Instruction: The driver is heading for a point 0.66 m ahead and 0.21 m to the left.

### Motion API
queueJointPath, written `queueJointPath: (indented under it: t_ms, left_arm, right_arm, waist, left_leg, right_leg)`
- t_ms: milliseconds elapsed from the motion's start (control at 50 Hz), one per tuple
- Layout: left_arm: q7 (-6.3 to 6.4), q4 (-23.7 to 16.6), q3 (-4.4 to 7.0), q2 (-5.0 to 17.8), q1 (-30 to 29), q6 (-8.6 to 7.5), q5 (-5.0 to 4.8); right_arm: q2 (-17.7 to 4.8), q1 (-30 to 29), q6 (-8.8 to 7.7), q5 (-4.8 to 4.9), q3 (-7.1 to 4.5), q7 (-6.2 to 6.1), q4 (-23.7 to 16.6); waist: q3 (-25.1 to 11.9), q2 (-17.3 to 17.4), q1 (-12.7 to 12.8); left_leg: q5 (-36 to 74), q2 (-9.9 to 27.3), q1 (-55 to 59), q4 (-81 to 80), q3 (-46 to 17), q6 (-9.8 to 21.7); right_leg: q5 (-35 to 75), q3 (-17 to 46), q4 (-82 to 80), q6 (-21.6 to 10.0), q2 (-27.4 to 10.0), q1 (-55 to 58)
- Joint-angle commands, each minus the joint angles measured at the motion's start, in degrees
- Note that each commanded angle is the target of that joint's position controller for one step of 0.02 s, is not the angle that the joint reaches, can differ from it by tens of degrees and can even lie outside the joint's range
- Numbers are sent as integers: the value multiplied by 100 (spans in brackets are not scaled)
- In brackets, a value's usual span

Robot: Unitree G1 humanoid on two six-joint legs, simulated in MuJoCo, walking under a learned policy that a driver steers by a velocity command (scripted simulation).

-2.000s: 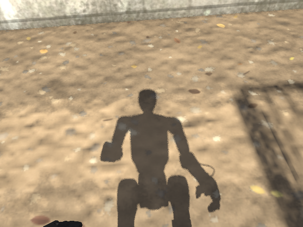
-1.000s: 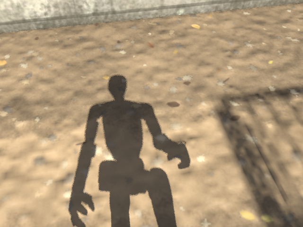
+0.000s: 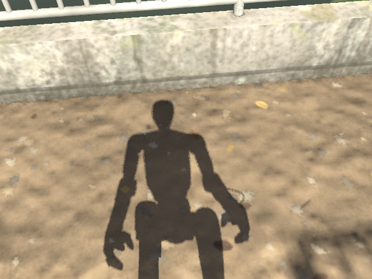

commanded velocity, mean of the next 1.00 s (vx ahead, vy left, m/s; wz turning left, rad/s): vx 0.47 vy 0.00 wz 0.47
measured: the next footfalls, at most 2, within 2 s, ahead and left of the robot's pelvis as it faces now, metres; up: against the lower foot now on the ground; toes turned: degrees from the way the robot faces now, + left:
left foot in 0.26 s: +0.28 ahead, +0.10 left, +0.00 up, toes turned +14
right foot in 0.82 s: +0.65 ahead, +0.07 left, +0.00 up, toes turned +28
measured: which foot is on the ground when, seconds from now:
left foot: up 0.00-0.24, down 0.26-0.82, up 0.84-1.00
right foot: down 0.00-0.26, up 0.28-0.80, down 0.82-1.00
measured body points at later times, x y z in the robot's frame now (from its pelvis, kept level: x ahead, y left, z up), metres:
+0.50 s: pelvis +0.26 +0.07 +0.00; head +0.28 +0.09 +0.44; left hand +0.32 +0.35 -0.13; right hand +0.35 -0.19 -0.13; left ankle +0.24 +0.09 -0.75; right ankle +0.36 -0.10 -0.67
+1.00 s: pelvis +0.52 +0.10 +0.00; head +0.57 +0.11 +0.44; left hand +0.48 +0.38 -0.12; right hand +0.72 -0.10 -0.15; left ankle +0.41 +0.18 -0.66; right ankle +0.61 +0.05 -0.75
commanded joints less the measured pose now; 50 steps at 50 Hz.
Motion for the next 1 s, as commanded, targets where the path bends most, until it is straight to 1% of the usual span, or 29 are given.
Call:
queueJointPath:
  t_ms: [20,100,140,200,220,240,260,280,300,320,340,360,380,400,440,480,580,700,740,760,780,800,820,840,860,880,900,940,1000]
  left_arm:
    - [45,-227,63,549,79,-91,-1]
    - [134,-70,66,635,485,-51,11]
    - [177,-4,78,695,591,2,30]
    - [239,-19,133,913,440,87,56]
    - [240,-49,161,995,374,138,72]
    - [219,-103,188,1082,329,189,66]
    - [178,-240,200,1113,164,203,35]
    - [56,-607,87,502,354,174,-61]
    - [1,-900,162,842,-256,95,-32]
    - [-36,-1077,151,853,-773,13,-33]
    - [-41,-1076,133,841,-751,-46,-61]
    - [-23,-1004,143,807,-655,-14,-19]
    - [-22,-1009,135,762,-543,102,95]
    - [-42,-998,127,705,-465,225,168]
    - [-83,-1096,114,641,-575,385,199]
    - [-104,-1291,105,650,-1020,446,187]
    - [-136,-1726,76,739,-2144,463,142]
    - [-189,-2181,-32,780,-3037,348,74]
    - [-185,-2164,-32,861,-2745,290,61]
    - [-158,-2046,-2,932,-2321,261,56]
    - [-106,-1845,65,1072,-1710,224,59]
    - [-41,-1614,125,1188,-880,160,73]
    - [52,-1531,203,1507,-11,112,193]
    - [54,-1498,337,2060,130,154,287]
    - [-6,-1546,285,1621,-263,229,85]
    - [-24,-1623,166,1148,-769,218,15]
    - [-51,-1589,80,857,-947,181,26]
    - [-44,-1365,-2,708,-814,100,-15]
    - [-78,-1156,-9,844,-638,-1,-30]
  right_arm:
    - [-44,-413,-43,20,44,52,-401]
    - [10,-1131,-55,-2,124,87,-693]
    - [-33,-1263,-65,-15,118,95,-791]
    - [-188,-811,-51,-38,36,56,-713]
    - [-288,-384,-59,-42,-23,38,-593]
    - [-430,215,-94,-66,-106,19,-419]
    - [-747,1048,-129,-139,-251,-37,-194]
    - [-1390,1195,-118,-166,-424,-116,-246]
    - [-1480,1165,-34,22,-433,-106,-306]
    - [-1345,859,-8,71,-392,-152,-285]
    - [-1035,594,-29,94,-318,-167,-303]
    - [-840,339,-69,95,-263,-180,-341]
    - [-695,213,-120,144,-209,-206,-357]
    - [-664,212,-184,162,-180,-208,-373]
    - [-814,424,-284,191,-200,-197,-327]
    - [-941,685,-296,178,-226,-192,-311]
    - [-941,1345,-245,156,-215,-195,-289]
    - [-1020,1733,-221,62,-217,-273,-325]
    - [-1071,1564,-242,54,-222,-321,-371]
    - [-1104,1377,-266,56,-218,-321,-409]
    - [-1150,1304,-299,54,-222,-296,-410]
    - [-1157,1228,-337,76,-214,-250,-393]
    - [-847,1305,-383,106,-124,-201,-519]
    - [-335,2225,-345,337,-49,-207,-525]
    - [-825,2159,-294,102,-95,-277,-386]
    - [-813,1701,-258,53,-106,-273,-385]
    - [-734,1336,-248,30,-78,-262,-455]
    - [-649,1173,-147,-20,-69,-195,-513]
    - [-499,1227,-20,-19,-36,-147,-464]
  waist:
    - [345,-548,-35]
    - [452,-569,163]
    - [451,-585,151]
    - [94,-819,-146]
    - [-156,-842,-331]
    - [-500,-809,-573]
    - [-916,-474,-1010]
    - [-1426,811,-717]
    - [-1644,478,-762]
    - [-771,40,-652]
    - [-377,-315,-416]
    - [-114,-549,-149]
    - [-93,-491,35]
    - [-171,-394,108]
    - [-189,-292,144]
    - [-100,-161,22]
    - [-5,66,-410]
    - [84,188,-665]
    - [53,252,-465]
    - [-51,273,-251]
    - [-336,232,-18]
    - [-757,11,405]
    - [-1470,-410,696]
    - [-2087,-1889,257]
    - [-1665,-1132,87]
    - [-819,-533,-31]
    - [-500,-209,-47]
    - [-410,-650,-151]
    - [-642,-832,-292]
  left_leg:
    - [595,9,-198,-727,220,-40]
    - [675,-101,-78,-1728,691,97]
    - [340,-219,30,-2014,852,246]
    - [-486,-678,845,-2161,1148,602]
    - [-753,-880,1303,-2252,1201,747]
    - [-831,-1034,2068,-2563,1130,906]
    - [-906,-712,3370,-3045,457,1181]
    - [-972,1067,5182,-3221,-2284,1994]
    - [-969,1529,5429,-4127,-4200,2336]
    - [-699,1390,4851,-4269,-3200,2090]
    - [-110,1199,4127,-4371,-2625,1821]
    - [540,884,3541,-4430,-2111,1562]
    - [975,615,3161,-4478,-1730,1426]
    - [1256,458,2994,-4494,-1526,1370]
    - [1712,257,2850,-4516,-1312,1335]
    - [1713,142,2824,-4588,-1279,1220]
    - [1704,80,3429,-4517,-1528,930]
    - [2284,220,4102,-4075,-1905,954]
    - [2576,294,4038,-3933,-1899,791]
    - [3120,258,3821,-3705,-1798,649]
    - [3834,165,3734,-3139,-1711,538]
    - [3828,-118,3489,-2129,-1442,421]
    - [2258,-402,2699,-669,-1219,336]
    - [-2142,-1481,1053,1209,-595,56]
    - [-2273,-1152,622,1739,-711,98]
    - [-1819,-958,657,1717,-708,30]
    - [-1639,-823,732,1474,-655,-19]
    - [-1601,-677,964,981,-580,-125]
    - [-1445,-827,1230,546,-473,-236]
  right_leg:
    - [2034,464,-671,-196,-1520,-238]
    - [2688,112,-521,-176,-1680,331]
    - [3317,-41,-249,-166,-1786,711]
    - [5545,-321,819,-129,-1882,1028]
    - [5924,-376,1561,-150,-1888,1042]
    - [5615,-401,2579,-132,-1879,784]
    - [4331,-452,4111,23,-1747,-199]
    - [-350,-399,6331,329,-826,-2644]
    - [-1808,867,7213,389,-139,-3781]
    - [-1203,1212,6959,328,-598,-4312]
    - [-745,1185,6403,328,-797,-4044]
    - [-620,1187,5931,373,-943,-3682]
    - [-585,1201,5623,470,-1017,-3319]
    - [-573,1197,5420,551,-1042,-3086]
    - [-464,1084,5071,695,-1025,-3098]
    - [-55,1002,4626,796,-1023,-3353]
    - [832,1029,3503,832,-877,-3956]
    - [902,1045,2365,655,-530,-3880]
    - [840,1051,1873,482,-455,-3183]
    - [687,996,1664,355,-330,-2433]
    - [516,904,1585,233,-152,-1601]
    - [733,913,1249,79,-223,-539]
    - [-149,2035,1218,-182,-1295,754]
    - [475,4815,774,-1087,-2903,1983]
    - [690,5349,478,-1163,-2843,1327]
    - [1501,4273,490,-1084,-2603,456]
    - [2671,3425,510,-951,-2312,-20]
    - [4198,2334,429,-692,-1841,-395]
    - [5161,1778,387,-707,-1690,-526]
